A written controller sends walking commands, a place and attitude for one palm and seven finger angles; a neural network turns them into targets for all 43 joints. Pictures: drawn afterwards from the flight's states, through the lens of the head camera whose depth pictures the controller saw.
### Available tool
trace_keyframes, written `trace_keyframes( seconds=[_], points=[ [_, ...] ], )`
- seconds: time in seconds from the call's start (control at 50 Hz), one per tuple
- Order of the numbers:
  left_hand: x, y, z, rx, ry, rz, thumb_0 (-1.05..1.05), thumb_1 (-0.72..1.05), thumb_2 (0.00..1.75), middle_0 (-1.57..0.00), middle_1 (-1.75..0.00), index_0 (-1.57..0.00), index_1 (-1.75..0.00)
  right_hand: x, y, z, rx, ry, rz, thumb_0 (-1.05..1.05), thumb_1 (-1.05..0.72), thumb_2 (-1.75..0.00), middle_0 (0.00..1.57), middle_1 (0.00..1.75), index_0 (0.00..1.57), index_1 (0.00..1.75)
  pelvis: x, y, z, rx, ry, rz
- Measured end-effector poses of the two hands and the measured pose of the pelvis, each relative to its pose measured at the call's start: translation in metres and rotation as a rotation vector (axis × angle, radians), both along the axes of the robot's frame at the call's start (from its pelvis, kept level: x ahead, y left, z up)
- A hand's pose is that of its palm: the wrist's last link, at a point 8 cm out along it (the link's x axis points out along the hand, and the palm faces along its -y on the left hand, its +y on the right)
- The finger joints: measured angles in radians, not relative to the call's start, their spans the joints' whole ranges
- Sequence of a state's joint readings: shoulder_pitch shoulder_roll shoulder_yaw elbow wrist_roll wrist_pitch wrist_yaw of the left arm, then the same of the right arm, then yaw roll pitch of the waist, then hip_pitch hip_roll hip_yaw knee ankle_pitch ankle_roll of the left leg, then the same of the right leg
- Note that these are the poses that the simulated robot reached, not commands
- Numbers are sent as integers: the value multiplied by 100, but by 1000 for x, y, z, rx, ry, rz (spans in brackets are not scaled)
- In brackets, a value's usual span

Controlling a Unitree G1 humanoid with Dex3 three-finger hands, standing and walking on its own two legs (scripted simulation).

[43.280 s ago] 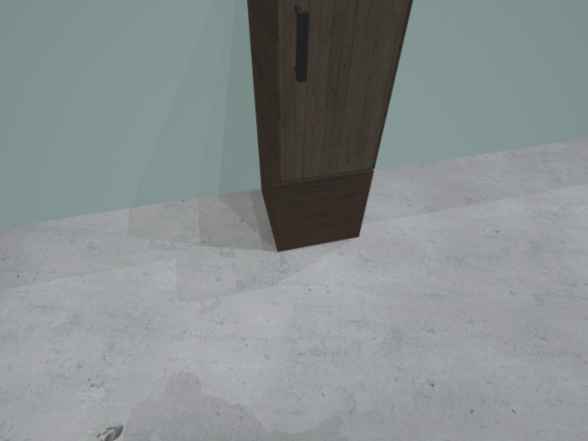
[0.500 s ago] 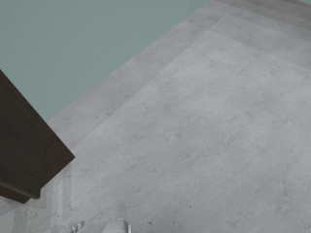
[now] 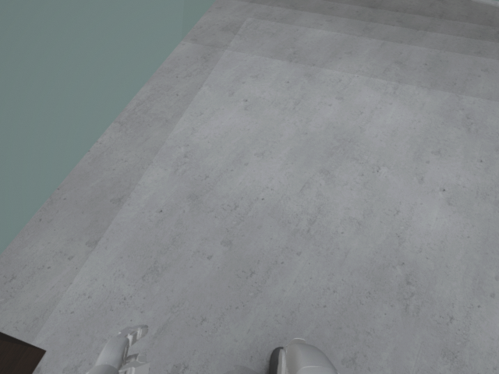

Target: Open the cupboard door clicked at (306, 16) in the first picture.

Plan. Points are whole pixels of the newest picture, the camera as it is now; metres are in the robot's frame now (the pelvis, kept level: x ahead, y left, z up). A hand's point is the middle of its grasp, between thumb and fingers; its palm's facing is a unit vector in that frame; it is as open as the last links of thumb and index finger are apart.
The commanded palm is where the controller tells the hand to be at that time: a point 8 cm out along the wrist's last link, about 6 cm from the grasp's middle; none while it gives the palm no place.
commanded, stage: walk to a spot facing it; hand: left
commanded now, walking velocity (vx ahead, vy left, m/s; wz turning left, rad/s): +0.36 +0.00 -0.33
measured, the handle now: out of the picture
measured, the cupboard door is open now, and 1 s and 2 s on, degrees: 52 52 52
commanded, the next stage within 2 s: turn to face it in 1.14 s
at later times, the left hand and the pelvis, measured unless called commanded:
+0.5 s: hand (178, 335) +0.20 +0.13 -0.15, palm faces -0.01 -0.98 -0.20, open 7.3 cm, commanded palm none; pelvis +0.24 -0.05 +0.01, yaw -7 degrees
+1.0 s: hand (218, 150) +0.66 +0.08 -0.15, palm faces -0.23 -0.94 -0.24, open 7.3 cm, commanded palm none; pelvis +0.50 -0.09 +0.00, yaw -11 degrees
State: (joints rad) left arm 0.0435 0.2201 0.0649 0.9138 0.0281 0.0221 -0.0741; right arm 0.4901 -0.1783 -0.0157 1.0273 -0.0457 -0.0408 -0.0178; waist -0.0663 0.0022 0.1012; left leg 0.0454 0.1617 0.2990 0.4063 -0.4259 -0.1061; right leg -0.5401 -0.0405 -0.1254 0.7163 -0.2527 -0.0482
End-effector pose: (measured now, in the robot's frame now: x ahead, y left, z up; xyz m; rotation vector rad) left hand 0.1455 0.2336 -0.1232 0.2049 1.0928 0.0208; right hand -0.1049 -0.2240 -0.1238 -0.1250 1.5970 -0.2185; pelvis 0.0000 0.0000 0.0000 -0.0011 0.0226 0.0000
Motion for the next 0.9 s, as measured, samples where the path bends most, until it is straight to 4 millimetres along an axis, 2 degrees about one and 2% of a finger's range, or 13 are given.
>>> trace_keyframes(
  seconds=[0.06,0.1,0.2,0.26,0.34,0.42,0.52,0.6,0.64,0.68,0.74,0.8,0.9],
  points=[
    [46,-20,-6,23,-80,-20,1,91,90,-19,-30,-20,-30,9,-12,-15,30,68,-49,1,-90,-90,20,30,21,30,30,-20,-15,25,-13,-20],
    [57,-29,-4,31,-77,-11,1,91,90,-20,-30,-20,-30,36,-23,-18,31,50,-66,1,-91,-90,20,30,21,30,44,-28,-12,24,-29,-29],
    [54,-48,5,46,54,-9,0,91,90,-20,-30,-20,-30,148,-49,-10,7,-160,-52,1,-91,-90,20,30,20,30,82,-41,9,29,-19,-63],
    [57,-44,12,71,91,31,-1,94,90,-20,-30,-21,-30,216,-59,-2,5,-281,-28,1,-91,-90,20,30,20,30,108,-47,17,32,-5,-80],
    [59,-42,13,75,157,62,-1,94,90,-20,-30,-21,-30,296,-66,4,7,-385,8,0,-91,-90,20,30,20,30,147,-51,20,23,2,-97],
    [57,-45,9,61,241,103,0,93,90,-20,-30,-20,-30,371,-66,8,12,-454,46,0,-91,-90,20,30,20,30,190,-50,18,13,-1,-107],
    [56,-52,-3,31,379,150,0,91,90,-20,-30,-20,-30,465,-56,10,16,-516,95,1,-91,-90,20,30,20,30,249,-45,11,11,-6,-118],
    [72,-52,-16,3,493,157,1,91,90,-20,-30,-20,-30,530,-46,6,-9,-585,113,1,-91,-90,20,30,20,30,302,-34,-3,-1,-15,-138],
    [95,-49,-21,-6,516,136,1,91,90,-20,-30,-20,-30,543,-44,4,-28,-601,91,0,-91,-90,20,30,20,30,323,-31,-7,3,-25,-150],
    [132,-46,-22,-3,486,110,1,91,90,-20,-30,-20,-30,539,-44,3,-34,-565,60,0,-91,-90,20,30,20,30,342,-31,-4,9,-31,-155],
    [207,-44,-18,-3,371,80,1,91,90,-20,-30,-20,-30,516,-42,2,-33,-437,21,0,-91,-90,20,30,20,30,369,-33,7,6,-26,-142],
    [288,-50,-8,-8,234,43,1,91,90,-20,-30,-20,-30,489,-50,4,-46,-291,-30,0,-94,-90,20,30,21,30,395,-38,15,3,-20,-143],
    [408,-64,8,32,92,-46,1,93,90,-19,-30,-20,-30,456,-59,5,-20,-108,-132,0,-93,-90,20,30,20,30,444,-58,17,8,-14,-170]
  ],
)
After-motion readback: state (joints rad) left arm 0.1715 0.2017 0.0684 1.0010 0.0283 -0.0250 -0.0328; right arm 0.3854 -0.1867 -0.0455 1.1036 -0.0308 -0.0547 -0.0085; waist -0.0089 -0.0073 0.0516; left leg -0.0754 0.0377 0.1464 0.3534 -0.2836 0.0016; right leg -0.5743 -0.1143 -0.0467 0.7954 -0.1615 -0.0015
